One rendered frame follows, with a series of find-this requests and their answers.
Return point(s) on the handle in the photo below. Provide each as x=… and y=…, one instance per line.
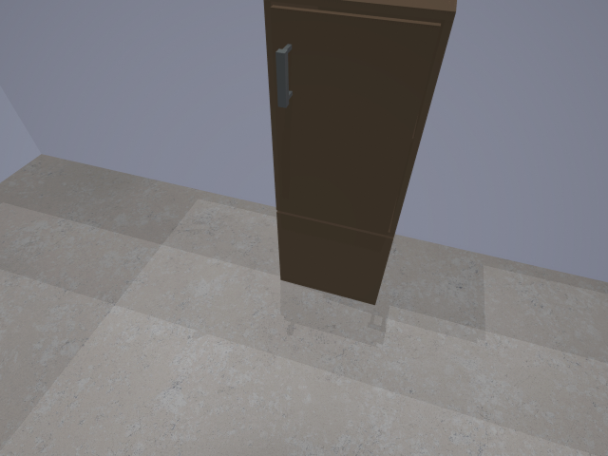
x=282, y=76

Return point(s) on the cupboard door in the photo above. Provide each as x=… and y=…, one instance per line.
x=343, y=140

